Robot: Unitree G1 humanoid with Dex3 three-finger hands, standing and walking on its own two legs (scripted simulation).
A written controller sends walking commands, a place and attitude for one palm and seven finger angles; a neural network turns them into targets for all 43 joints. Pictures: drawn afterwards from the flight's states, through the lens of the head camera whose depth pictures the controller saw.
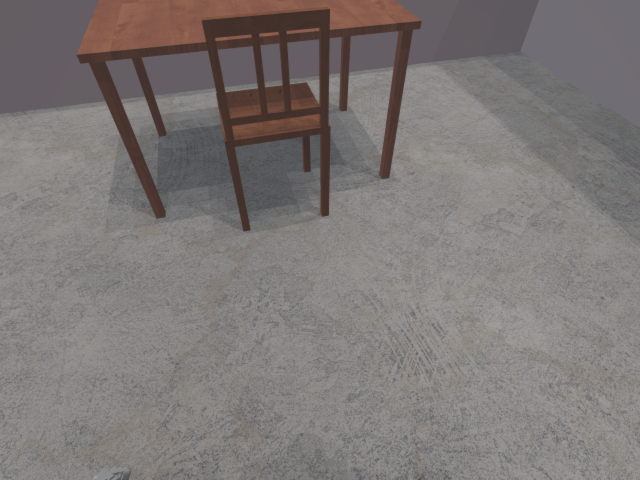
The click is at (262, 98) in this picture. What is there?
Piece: chair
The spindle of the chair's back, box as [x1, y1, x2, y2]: [251, 34, 267, 114]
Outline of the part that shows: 251,34 261,112 263,114 267,113 259,38 258,34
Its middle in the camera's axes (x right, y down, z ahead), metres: -0.20 -0.54 +1.27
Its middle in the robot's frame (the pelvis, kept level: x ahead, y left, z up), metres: +1.29 +0.27 -0.08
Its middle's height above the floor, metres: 0.68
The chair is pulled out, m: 0.00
